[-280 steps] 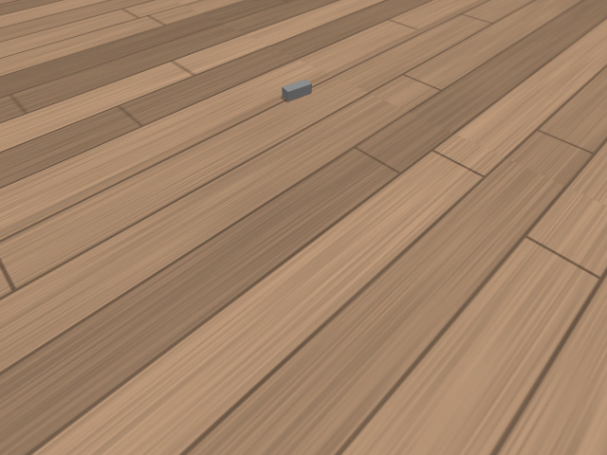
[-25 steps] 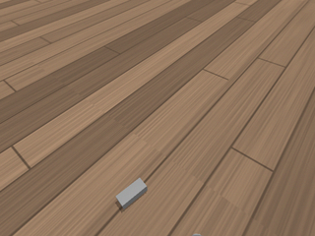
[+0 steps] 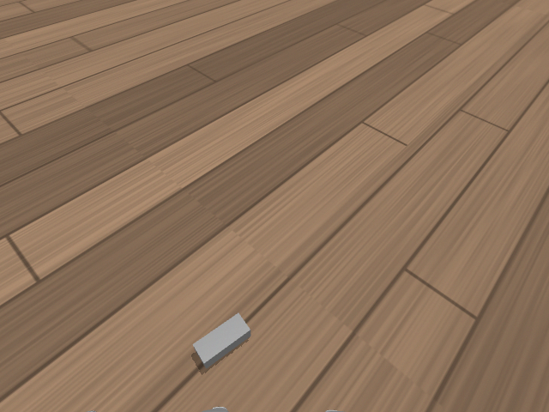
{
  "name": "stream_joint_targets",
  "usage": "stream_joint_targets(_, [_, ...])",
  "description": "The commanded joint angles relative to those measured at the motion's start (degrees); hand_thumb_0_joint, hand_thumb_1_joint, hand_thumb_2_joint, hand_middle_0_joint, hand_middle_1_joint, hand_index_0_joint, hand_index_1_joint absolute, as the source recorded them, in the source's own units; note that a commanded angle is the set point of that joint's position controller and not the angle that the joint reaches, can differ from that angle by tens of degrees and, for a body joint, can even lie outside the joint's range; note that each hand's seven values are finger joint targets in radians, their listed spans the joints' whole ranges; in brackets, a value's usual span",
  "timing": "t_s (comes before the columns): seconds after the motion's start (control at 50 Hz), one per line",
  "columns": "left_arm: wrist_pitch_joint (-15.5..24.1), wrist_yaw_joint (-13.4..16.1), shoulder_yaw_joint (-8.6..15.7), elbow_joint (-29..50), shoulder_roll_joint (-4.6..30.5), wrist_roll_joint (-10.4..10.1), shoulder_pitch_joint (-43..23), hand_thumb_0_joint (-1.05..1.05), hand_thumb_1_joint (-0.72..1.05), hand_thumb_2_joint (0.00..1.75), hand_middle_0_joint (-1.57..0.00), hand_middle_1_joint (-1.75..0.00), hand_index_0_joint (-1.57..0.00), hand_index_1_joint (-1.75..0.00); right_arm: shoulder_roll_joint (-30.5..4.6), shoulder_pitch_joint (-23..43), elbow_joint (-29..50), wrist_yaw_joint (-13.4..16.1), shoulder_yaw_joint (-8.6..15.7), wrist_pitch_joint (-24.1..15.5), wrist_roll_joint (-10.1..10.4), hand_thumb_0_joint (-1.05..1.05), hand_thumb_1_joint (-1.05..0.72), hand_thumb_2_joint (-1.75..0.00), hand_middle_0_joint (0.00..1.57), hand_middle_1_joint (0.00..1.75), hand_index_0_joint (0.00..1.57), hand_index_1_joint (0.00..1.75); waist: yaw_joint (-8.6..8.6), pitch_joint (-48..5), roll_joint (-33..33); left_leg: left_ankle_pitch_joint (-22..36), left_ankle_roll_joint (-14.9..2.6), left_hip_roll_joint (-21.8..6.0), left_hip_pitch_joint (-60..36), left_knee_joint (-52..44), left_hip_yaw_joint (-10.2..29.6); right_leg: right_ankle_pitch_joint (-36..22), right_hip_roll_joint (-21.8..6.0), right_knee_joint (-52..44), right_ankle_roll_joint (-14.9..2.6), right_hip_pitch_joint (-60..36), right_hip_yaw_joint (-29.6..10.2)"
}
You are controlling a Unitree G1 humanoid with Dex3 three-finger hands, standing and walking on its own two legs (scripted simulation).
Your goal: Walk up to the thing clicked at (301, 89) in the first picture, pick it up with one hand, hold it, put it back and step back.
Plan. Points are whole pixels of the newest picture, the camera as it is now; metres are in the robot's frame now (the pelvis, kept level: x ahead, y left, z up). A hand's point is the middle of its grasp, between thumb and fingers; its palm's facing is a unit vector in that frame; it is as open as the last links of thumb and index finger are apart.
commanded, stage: walk up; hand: left
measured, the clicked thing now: (222, 340) +0.46 +0.16 -0.72
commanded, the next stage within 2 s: none
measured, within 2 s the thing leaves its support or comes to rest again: neither
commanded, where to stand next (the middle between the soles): +0.11 +0.01 m, yaw +1 degrees
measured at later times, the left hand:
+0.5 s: hand out of the picture +0.05 +0.26 -0.13, palm faces +0.01 -0.93 -0.36, open 7.4 cm
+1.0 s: hand out of the picture +0.14 +0.25 -0.13, palm faces -0.03 -0.95 -0.33, open 7.4 cm
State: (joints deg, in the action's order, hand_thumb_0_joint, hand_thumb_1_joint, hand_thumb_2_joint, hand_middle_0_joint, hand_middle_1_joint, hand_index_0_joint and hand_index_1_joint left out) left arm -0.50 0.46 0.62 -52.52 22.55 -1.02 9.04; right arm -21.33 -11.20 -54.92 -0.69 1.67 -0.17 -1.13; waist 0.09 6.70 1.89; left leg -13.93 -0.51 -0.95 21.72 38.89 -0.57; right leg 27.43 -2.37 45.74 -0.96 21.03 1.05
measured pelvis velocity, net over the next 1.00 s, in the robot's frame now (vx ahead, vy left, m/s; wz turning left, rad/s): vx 0.03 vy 0.00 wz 0.00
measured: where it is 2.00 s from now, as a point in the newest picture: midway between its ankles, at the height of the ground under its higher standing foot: outside the picture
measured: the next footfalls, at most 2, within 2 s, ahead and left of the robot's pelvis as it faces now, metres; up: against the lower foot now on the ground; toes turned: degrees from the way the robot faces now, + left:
none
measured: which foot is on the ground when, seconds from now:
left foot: down 0.00-1.00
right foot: down 0.00-1.00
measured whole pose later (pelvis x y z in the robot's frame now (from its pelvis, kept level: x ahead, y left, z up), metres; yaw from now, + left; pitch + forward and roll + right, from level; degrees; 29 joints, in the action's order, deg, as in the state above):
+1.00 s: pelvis +0.03 +0.00 +0.03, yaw +0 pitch -2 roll -1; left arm 0.5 -0.3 0.1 -65.7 19.9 0.1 2.7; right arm -19.8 -4.0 -66.3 -0.5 0.5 -0.3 -0.7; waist -1.1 2.4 0.2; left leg -7.4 0.2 -1.1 11.4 20.8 -0.6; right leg 12.3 -1.8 18.6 1.9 4.4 0.9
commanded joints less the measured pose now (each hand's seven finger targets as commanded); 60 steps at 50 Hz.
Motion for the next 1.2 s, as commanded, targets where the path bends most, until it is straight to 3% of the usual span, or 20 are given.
stream_joint_targets(0.0, [0.87,0.18,3.78,-1.26,11.36,0.28,4.85,0.00,0.90,0.90,-0.20,-0.30,-0.20,-0.30,-15.26,6.03,4.41,1.13,3.25,-1.81,-0.27,0.00,-0.90,-0.90,0.20,0.30,0.20,0.30,2.02,-6.39,-13.60,-6.85,-8.37,-11.20,1.37,-17.81,14.75,-0.83,-0.37,-1.54,-0.92,-4.05,-1.57])
stream_joint_targets(0.06, [1.94,0.43,3.18,-3.96,9.47,0.82,5.57,0.00,0.90,0.90,-0.20,-0.30,-0.20,-0.30,-13.28,6.57,3.13,0.65,2.33,-1.19,0.57,0.00,-0.90,-0.90,0.20,0.30,0.20,0.30,2.61,-10.56,-12.35,-0.34,-6.00,-9.04,-2.83,-11.65,11.33,-9.40,1.15,-17.73,-0.36,-10.87,0.23])
stream_joint_targets(0.08, [2.34,0.74,3.20,-4.34,9.95,1.35,5.03,0.00,0.90,0.90,-0.20,-0.30,-0.20,-0.30,-12.14,6.27,3.09,0.58,1.85,-0.92,0.80,0.00,-0.90,-0.90,0.20,0.30,0.20,0.30,2.63,-11.38,-11.21,-0.03,-4.78,-8.96,-2.05,-10.50,10.71,-10.76,-0.23,-19.34,-0.66,-13.20,-2.03])
stream_joint_targets(0.1, [2.75,0.90,3.28,-3.94,11.53,2.00,3.28,0.00,0.90,0.90,-0.20,-0.30,-0.20,-0.30,-10.81,5.48,2.78,0.55,1.39,-0.84,1.00,0.00,-0.90,-0.90,0.20,0.30,0.20,0.30,1.51,-11.28,-7.89,-1.24,-3.41,-7.72,-1.13,-10.24,9.87,-9.59,-2.87,-21.41,-1.40,-13.34,-6.63])
stream_joint_targets(0.12, [2.79,0.64,3.19,-3.33,13.48,2.22,-1.18,0.00,0.90,0.90,-0.20,-0.30,-0.20,-0.30,-10.64,5.23,1.74,0.45,1.44,-0.71,1.15,0.00,-0.90,-0.90,0.20,0.30,0.20,0.30,-0.45,-9.03,-3.71,-7.90,-2.02,-4.78,-4.08,-11.72,8.08,-3.23,-5.41,-22.76,-2.69,-5.61,-10.78])
stream_joint_targets(0.14, [2.53,0.23,2.97,-3.01,13.46,2.11,-3.92,0.00,0.90,0.90,-0.20,-0.30,-0.20,-0.30,-11.86,4.78,0.39,0.50,1.87,-0.60,0.99,0.00,-0.90,-0.90,0.20,0.30,0.20,0.30,-1.61,-7.07,-3.66,-11.84,-1.69,-4.95,-9.01,-13.17,8.36,3.54,-5.89,-23.38,-2.79,0.91,-10.61])
stream_joint_targets(0.16, [2.30,0.00,2.45,-3.35,12.29,1.81,-4.39,0.00,0.90,0.90,-0.20,-0.30,-0.20,-0.30,-12.99,6.22,-0.02,0.50,2.19,-0.68,0.66,0.00,-0.90,-0.90,0.20,0.30,0.20,0.30,-1.38,-5.18,-4.57,-14.14,-2.05,-5.68,-9.82,-14.54,10.04,5.27,-4.56,-23.73,-1.99,3.43,-8.75])
stream_joint_targets(0.2, [2.59,-0.23,1.87,-4.99,10.42,1.28,-2.66,0.00,0.90,0.90,-0.20,-0.30,-0.20,-0.30,-13.46,8.57,-0.31,0.16,1.93,-0.90,0.46,0.00,-0.90,-0.90,0.20,0.30,0.20,0.30,-0.12,-4.57,-5.91,-16.34,-2.99,-7.26,-5.74,-17.14,11.86,0.33,-2.25,-23.10,-1.37,-1.64,-5.23])
stream_joint_targets(0.24, [3.13,-0.35,1.97,-6.68,10.43,1.35,-1.41,0.00,0.90,0.90,-0.20,-0.30,-0.20,-0.30,-12.20,9.11,-0.94,-0.06,1.26,-1.14,0.57,0.00,-0.90,-0.90,0.20,0.30,0.20,0.30,0.35,-5.05,-4.00,-13.06,-2.76,-6.94,-5.29,-17.62,10.96,-2.02,-2.70,-24.42,-1.88,-4.39,-6.14])
stream_joint_targets(0.3, [3.30,-0.42,2.01,-7.50,11.10,1.37,-2.57,0.00,0.90,0.90,-0.20,-0.30,-0.20,-0.30,-12.15,8.81,-2.46,-0.16,1.14,-1.25,0.81,0.00,-0.90,-0.90,0.20,0.30,0.20,0.30,-0.20,-3.97,-2.32,-9.89,-1.79,-5.84,-7.20,-17.37,9.45,-0.87,-3.99,-27.61,-1.78,-2.73,-7.86])
stream_joint_targets(0.42, [3.44,-0.38,1.87,-8.38,10.72,1.56,-3.89,0.00,0.90,0.90,-0.20,-0.30,-0.20,-0.30,-11.79,8.95,-4.56,-0.18,1.15,-1.32,0.83,0.00,-0.90,-0.90,0.20,0.30,0.20,0.30,-0.58,-5.39,-0.96,-5.21,-1.33,-5.52,-9.61,-18.09,8.39,-3.99,-4.63,-30.08,-1.28,-5.12,-7.07])
stream_joint_targets(0.5, [3.34,-0.29,1.82,-9.01,10.38,1.40,-4.39,0.00,0.90,0.90,-0.20,-0.30,-0.20,-0.30,-11.49,9.25,-5.63,0.01,1.05,-1.62,0.89,0.00,-0.90,-0.90,0.20,0.30,0.20,0.30,-0.47,-6.79,-1.02,-0.70,-0.94,-5.69,-10.97,-19.05,7.78,-11.57,-4.94,-29.08,-0.78,-7.77,-5.83])
stream_joint_targets(0.58, [3.37,-0.04,1.83,-9.56,10.28,1.12,-4.51,0.00,0.90,0.90,-0.20,-0.30,-0.20,-0.30,-10.79,9.56,-6.49,0.22,0.73,-1.73,0.95,0.00,-0.90,-0.90,0.20,0.30,0.20,0.30,0.14,-8.89,-0.81,10.23,-0.87,-6.10,-12.88,-18.23,6.55,-19.72,-5.40,-28.99,-0.36,-11.94,-4.98])
stream_joint_targets(0.64, [3.05,0.15,1.95,-10.00,10.20,1.00,-4.99,0.00,0.90,0.90,-0.20,-0.30,-0.20,-0.30,-10.64,9.88,-6.94,0.40,0.80,-1.69,0.93,0.00,-0.90,-0.90,0.20,0.30,0.20,0.30,0.30,-9.35,-1.58,14.87,-0.82,-6.33,-13.54,-18.25,6.17,-22.58,-5.23,-29.08,0.04,-13.42,-4.19])
stream_joint_targets(0.74, [2.58,0.15,1.84,-10.15,9.88,0.95,-6.01,0.00,0.90,0.90,-0.20,-0.30,-0.20,-0.30,-10.70,10.09,-7.40,0.60,0.87,-1.56,0.85,0.00,-0.90,-0.90,0.20,0.30,0.20,0.30,0.33,-9.85,-3.19,14.84,-0.66,-6.59,-14.24,-19.52,5.79,-22.74,-5.25,-29.22,0.20,-14.84,-3.82])
stream_joint_targets(0.82, [2.26,0.09,1.76,-10.52,9.79,1.14,-7.21,0.00,0.90,0.90,-0.20,-0.30,-0.20,-0.30,-10.92,10.69,-7.71,0.73,1.04,-1.49,0.73,0.00,-0.90,-0.90,0.20,0.30,0.20,0.30,0.04,-8.99,-4.15,11.18,-0.57,-6.79,-13.24,-21.43,6.24,-21.24,-4.96,-29.44,0.22,-15.23,-3.56])
stream_joint_targets(0.98, [2.20,0.01,1.84,-10.76,9.23,1.35,-8.12,0.00,0.90,0.90,-0.20,-0.30,-0.20,-0.30,-10.69,10.27,-8.03,0.83,1.17,-1.67,0.70,0.00,-0.90,-0.90,0.20,0.30,0.20,0.30,-0.42,-9.89,-2.94,13.91,-0.62,-6.79,-14.24,-21.59,5.58,-21.87,-5.01,-30.31,0.43,-16.53,-3.34])
stream_joint_targets(1.18, [2.23,-0.06,1.72,-11.12,9.21,1.50,-7.75,0.00,0.90,0.90,-0.20,-0.30,-0.20,-0.30,-10.75,11.08,-7.93,0.71,1.12,-1.39,0.78,0.00,-0.90,-0.90,0.20,0.30,0.20,0.30,-0.54,-8.96,-2.31,10.04,-0.40,-6.07,-14.98,-22.18,5.79,-20.29,-4.93,-31.25,0.75,-14.98,-3.37])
